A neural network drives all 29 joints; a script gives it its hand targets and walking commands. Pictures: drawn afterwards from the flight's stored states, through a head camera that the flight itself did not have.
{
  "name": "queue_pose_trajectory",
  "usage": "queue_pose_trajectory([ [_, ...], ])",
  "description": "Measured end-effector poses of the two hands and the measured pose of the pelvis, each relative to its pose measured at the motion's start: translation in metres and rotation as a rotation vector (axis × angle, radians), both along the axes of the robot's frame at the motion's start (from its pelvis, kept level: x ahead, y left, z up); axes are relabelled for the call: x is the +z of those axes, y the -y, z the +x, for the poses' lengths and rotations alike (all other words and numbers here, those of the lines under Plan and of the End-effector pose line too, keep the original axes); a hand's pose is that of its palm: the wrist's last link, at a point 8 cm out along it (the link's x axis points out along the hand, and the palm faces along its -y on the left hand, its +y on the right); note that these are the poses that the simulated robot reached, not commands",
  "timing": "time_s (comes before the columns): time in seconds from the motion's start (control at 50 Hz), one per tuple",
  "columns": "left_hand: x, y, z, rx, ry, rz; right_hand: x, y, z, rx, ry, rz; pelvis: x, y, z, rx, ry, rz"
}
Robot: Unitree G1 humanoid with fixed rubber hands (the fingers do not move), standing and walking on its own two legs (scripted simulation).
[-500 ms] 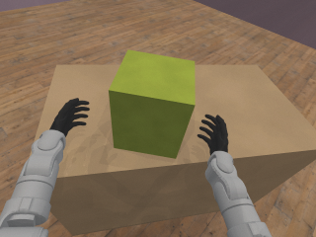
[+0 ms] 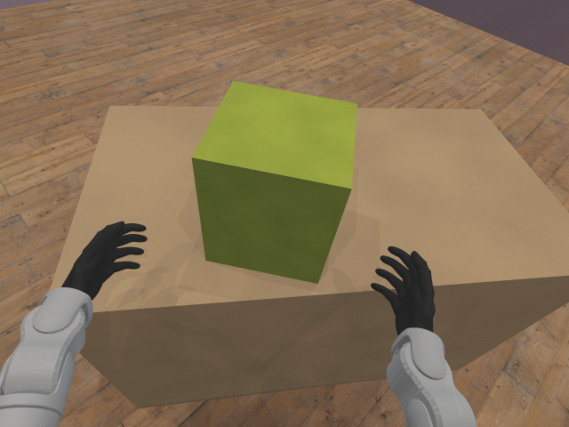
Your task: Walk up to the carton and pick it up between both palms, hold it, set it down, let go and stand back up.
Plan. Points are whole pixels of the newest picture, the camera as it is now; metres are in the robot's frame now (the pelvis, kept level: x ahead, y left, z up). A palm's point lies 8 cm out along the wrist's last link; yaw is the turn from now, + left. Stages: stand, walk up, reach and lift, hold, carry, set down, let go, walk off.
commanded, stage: set down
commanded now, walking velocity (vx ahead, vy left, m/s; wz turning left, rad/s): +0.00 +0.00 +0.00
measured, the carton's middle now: (277, 186) +0.48 +0.03 +0.03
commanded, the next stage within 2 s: none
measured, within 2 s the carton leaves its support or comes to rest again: neither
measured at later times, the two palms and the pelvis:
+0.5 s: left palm (67, 353) +0.19 +0.27 +0.02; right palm (425, 377) +0.17 -0.16 +0.04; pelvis -0.01 +0.00 +0.00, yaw +0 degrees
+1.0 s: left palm (93, 334) +0.22 +0.25 +0.01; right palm (428, 361) +0.20 -0.18 +0.01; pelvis +0.03 -0.01 +0.00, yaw +0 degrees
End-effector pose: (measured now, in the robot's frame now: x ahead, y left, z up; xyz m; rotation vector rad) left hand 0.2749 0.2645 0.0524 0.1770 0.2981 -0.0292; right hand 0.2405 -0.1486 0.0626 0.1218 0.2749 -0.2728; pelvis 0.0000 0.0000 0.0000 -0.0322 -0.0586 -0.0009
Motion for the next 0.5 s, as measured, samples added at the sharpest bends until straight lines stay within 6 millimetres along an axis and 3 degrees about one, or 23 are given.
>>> queue_pose_trajectory([
  [0.1, 0.0, 0.002, -0.02, -0.016, 0.012, 0.004, 0.007, 0.001, -0.015, -0.01, 0.022, 0.001, 0.0, 0.0, 0.0, 0.0, 0.0, 0.0],
  [0.28, -0.01, -0.002, -0.065, -0.016, -0.019, 0.009, -0.005, 0.005, -0.057, -0.032, -0.05, 0.003, 0.0, 0.0, -0.003, 0.0, 0.019, 0.0],
  [0.4, -0.018, -0.006, -0.078, -0.007, -0.045, 0.012, -0.003, 0.005, -0.062, -0.008, -0.046, -0.018, 0.0, -0.002, -0.007, 0.001, 0.024, -0.003],
  [0.5, -0.029, -0.004, -0.082, -0.002, -0.084, 0.003, -0.019, 0.007, -0.066, 0.009, -0.118, -0.011, 0.0, -0.002, -0.007, 0.001, 0.025, -0.004],
])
